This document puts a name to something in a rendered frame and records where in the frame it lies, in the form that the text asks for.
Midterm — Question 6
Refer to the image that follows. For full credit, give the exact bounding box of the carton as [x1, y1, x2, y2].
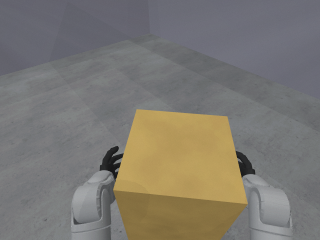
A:
[113, 109, 248, 240]

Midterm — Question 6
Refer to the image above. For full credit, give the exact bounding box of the left robot hand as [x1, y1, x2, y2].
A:
[99, 146, 124, 181]

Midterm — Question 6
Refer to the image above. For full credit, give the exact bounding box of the robot left forearm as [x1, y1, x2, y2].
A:
[71, 170, 116, 240]

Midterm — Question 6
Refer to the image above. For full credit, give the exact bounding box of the robot right forearm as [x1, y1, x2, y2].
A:
[242, 174, 294, 240]

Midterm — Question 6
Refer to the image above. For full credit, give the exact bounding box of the right robot hand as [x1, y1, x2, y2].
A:
[235, 151, 255, 178]

